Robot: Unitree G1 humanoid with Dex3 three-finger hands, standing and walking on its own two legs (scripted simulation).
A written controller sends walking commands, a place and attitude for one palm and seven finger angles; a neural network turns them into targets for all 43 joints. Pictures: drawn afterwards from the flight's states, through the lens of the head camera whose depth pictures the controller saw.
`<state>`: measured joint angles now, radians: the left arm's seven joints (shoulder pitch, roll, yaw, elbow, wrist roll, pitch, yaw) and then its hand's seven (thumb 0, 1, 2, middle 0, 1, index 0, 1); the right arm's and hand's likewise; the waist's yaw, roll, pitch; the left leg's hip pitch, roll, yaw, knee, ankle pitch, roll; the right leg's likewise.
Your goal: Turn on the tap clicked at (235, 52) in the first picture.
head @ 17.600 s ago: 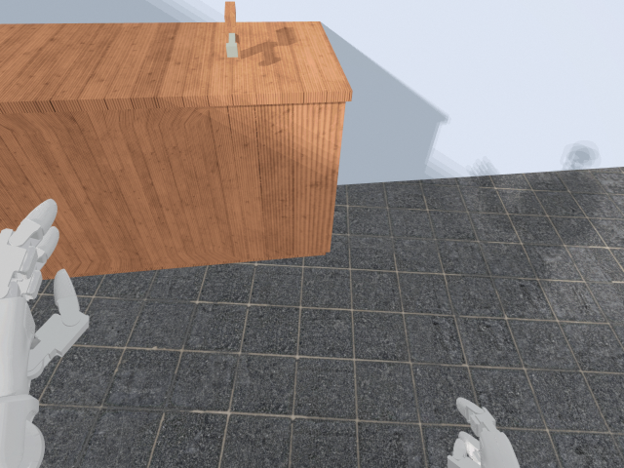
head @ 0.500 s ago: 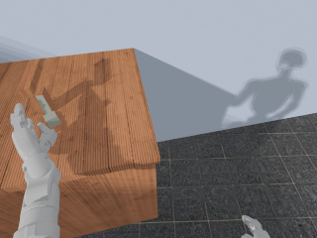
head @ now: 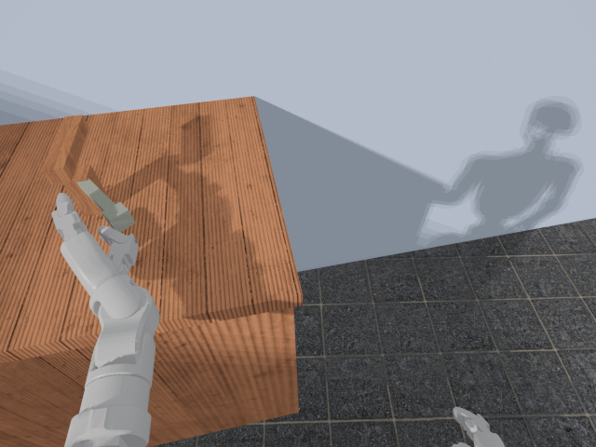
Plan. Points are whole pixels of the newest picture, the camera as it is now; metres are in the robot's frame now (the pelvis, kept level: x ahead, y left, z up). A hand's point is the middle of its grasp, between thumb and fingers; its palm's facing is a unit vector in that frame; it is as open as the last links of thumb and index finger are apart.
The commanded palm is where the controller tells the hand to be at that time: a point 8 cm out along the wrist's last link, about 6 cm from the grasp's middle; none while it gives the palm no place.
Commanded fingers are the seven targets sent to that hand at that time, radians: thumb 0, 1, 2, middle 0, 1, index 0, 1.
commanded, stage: push the lever round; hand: left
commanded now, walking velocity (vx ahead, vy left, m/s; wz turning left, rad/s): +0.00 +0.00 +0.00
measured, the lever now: (118, 217) +0.39 +0.28 +0.10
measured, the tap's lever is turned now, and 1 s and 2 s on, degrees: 35 64 72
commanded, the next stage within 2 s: lift the hand up off the lever in 1.28 s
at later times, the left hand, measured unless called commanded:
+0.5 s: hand (153, 221) +0.40 +0.24 +0.09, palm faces +0.80 -0.59 -0.08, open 7.7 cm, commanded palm +0.35 +0.26 +0.09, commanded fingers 0.00 0.90 0.90 -0.15 -0.15 -0.15 -0.15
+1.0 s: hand (164, 210) +0.42 +0.23 +0.09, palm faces +0.82 -0.57 -0.08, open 7.7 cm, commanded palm +0.37 +0.25 +0.09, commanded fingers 0.00 0.90 0.90 -0.15 -0.15 -0.15 -0.15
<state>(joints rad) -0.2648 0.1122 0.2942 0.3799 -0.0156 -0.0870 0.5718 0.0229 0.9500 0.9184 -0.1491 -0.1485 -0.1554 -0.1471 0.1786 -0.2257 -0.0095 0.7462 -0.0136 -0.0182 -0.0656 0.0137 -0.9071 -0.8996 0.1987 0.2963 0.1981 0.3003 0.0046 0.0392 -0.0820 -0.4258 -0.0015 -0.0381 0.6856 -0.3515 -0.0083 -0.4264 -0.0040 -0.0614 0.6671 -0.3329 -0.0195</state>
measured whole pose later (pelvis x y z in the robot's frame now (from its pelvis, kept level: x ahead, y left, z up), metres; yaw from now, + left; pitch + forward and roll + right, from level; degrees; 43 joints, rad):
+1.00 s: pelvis +0.01 -0.01 +0.00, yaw +0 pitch +9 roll -1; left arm -0.55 0.08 0.37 0.69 0.09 -0.09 0.81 0.01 0.93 0.92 -0.15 -0.15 -0.16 -0.15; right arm 0.21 -0.21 -0.04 0.78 -0.06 0.05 0.00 0.01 -0.91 -0.90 0.20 0.30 0.20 0.30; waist -0.04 0.03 -0.11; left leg -0.49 0.01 -0.05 0.71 -0.37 -0.02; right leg -0.48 0.01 -0.07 0.68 -0.35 -0.03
